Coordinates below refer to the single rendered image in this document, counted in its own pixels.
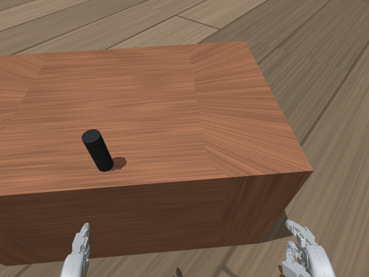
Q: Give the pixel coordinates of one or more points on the left robot hand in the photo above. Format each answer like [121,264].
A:
[77,263]

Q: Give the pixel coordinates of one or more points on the can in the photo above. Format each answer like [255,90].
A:
[98,150]

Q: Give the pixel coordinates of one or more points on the right robot hand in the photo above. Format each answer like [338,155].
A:
[313,260]

